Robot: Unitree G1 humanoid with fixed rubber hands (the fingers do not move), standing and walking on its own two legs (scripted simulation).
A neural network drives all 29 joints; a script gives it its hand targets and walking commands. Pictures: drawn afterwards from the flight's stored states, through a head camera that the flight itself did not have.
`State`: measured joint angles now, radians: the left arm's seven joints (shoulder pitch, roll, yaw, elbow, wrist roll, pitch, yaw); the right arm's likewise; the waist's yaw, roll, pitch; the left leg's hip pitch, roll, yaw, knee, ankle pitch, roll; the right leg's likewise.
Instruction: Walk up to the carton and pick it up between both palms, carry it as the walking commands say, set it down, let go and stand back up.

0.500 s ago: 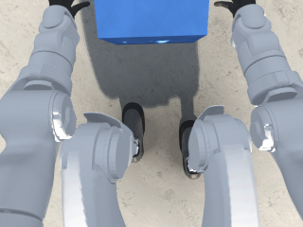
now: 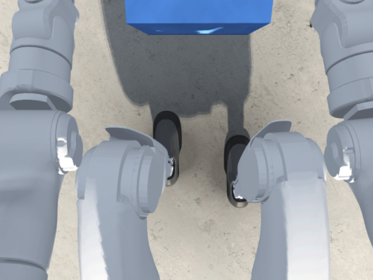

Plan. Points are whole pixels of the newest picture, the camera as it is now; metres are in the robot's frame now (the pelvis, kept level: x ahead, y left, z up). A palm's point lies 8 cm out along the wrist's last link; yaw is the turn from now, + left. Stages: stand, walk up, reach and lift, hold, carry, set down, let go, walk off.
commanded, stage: set down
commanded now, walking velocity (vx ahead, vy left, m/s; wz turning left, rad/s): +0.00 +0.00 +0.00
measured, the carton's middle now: out of the picture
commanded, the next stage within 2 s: let go in 1.26 s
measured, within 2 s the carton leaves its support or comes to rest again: neither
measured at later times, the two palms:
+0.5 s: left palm out of the picture +0.53 +0.23 -0.03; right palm out of the picture +0.55 -0.16 -0.02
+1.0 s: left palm out of the picture +0.52 +0.24 +0.12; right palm out of the picture +0.56 -0.17 +0.13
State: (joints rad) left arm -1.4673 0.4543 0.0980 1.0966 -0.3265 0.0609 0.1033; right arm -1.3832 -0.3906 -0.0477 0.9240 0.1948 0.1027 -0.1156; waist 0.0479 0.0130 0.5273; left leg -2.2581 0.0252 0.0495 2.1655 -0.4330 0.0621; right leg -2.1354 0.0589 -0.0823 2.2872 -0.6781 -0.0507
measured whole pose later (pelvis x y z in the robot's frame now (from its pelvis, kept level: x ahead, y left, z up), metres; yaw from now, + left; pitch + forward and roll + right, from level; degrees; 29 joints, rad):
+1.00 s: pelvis +0.00 +0.00 +0.23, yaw +1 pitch +25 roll -2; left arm -1.28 0.40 0.20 0.66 -0.18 0.36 0.10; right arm -1.30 -0.42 -0.15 0.68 0.18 0.36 -0.07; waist 0.04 -0.01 0.52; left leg -1.50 -0.02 0.00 1.39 -0.32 0.03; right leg -1.41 0.08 -0.04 1.47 -0.49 -0.04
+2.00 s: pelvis +0.14 +0.00 +0.40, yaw +2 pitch +19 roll +0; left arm 0.01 0.16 0.11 0.50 0.03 -0.01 -0.04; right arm -0.04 -0.18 -0.09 0.53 -0.03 -0.02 0.02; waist 0.01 0.00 -0.02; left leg -0.66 -0.04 -0.01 0.51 -0.18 0.02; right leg -0.57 0.06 0.03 0.55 -0.31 -0.04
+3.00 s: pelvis +0.14 +0.01 +0.41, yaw +2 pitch -2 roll +0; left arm 0.28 0.37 0.05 0.66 0.04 0.00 0.01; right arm 0.21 -0.32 -0.07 0.74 -0.04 -0.01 0.00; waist 0.00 -0.03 -0.06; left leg -0.24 -0.05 0.00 0.53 -0.26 0.05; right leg -0.13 0.05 0.04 0.51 -0.35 -0.02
